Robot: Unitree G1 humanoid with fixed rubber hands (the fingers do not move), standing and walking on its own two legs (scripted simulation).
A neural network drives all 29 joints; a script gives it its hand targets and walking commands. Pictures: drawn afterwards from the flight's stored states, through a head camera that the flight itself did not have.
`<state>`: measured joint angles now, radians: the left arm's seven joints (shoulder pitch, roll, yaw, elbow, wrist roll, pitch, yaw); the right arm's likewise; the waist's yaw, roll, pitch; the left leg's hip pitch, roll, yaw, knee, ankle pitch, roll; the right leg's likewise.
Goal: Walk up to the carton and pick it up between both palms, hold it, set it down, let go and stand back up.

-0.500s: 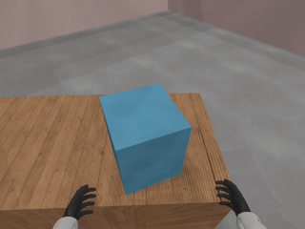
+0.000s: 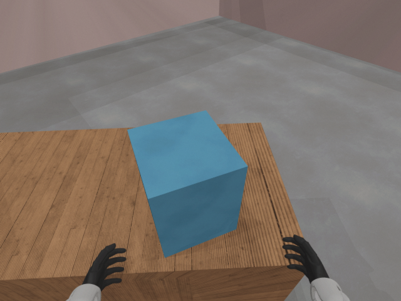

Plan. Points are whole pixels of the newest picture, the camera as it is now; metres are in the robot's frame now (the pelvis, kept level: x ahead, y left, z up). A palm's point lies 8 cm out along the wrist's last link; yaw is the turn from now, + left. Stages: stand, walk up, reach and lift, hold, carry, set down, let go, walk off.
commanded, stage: set down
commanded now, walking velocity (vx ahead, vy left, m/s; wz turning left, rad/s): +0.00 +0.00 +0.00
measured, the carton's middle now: (185, 183) +0.40 +0.04 +0.00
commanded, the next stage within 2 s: let go in 0.06 s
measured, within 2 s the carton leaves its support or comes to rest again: neither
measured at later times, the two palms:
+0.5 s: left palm (95, 285) +0.17 +0.22 -0.04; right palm (315, 275) +0.20 -0.23 -0.05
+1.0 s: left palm (88, 292) +0.16 +0.23 -0.05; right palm (314, 272) +0.20 -0.22 -0.04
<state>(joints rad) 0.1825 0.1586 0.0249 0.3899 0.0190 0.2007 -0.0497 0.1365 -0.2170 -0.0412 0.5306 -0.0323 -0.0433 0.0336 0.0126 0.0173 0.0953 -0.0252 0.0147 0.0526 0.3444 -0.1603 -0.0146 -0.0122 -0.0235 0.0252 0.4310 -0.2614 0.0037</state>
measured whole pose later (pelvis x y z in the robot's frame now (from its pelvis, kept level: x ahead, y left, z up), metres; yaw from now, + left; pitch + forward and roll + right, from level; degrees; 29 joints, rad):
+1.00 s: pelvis +0.01 +0.01 -0.01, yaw +0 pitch -1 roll -1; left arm 0.32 0.34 -0.11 0.29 0.02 -0.14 -0.09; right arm 0.19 -0.29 0.01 0.49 -0.02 -0.11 0.08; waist 0.03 -0.04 0.00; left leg -0.30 0.04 0.04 0.61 -0.29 0.00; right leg -0.24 0.00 0.02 0.59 -0.33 0.01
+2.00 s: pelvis -0.01 +0.01 -0.02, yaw +1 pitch -2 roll -1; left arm 0.28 0.37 -0.15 0.35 0.02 -0.19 -0.06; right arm 0.13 -0.29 0.01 0.52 -0.01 -0.11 0.08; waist 0.01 -0.02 0.01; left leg -0.35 0.04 0.03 0.69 -0.30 0.01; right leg -0.28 0.00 0.01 0.66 -0.35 0.01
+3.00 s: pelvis -0.01 +0.02 -0.02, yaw +2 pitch -2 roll -1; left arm 0.25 0.35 -0.16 0.36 0.02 -0.19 -0.07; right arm 0.11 -0.30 -0.01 0.56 -0.01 -0.10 0.07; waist 0.01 -0.02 0.01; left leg -0.36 0.03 0.02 0.69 -0.30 0.02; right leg -0.28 -0.01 0.00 0.66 -0.35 0.02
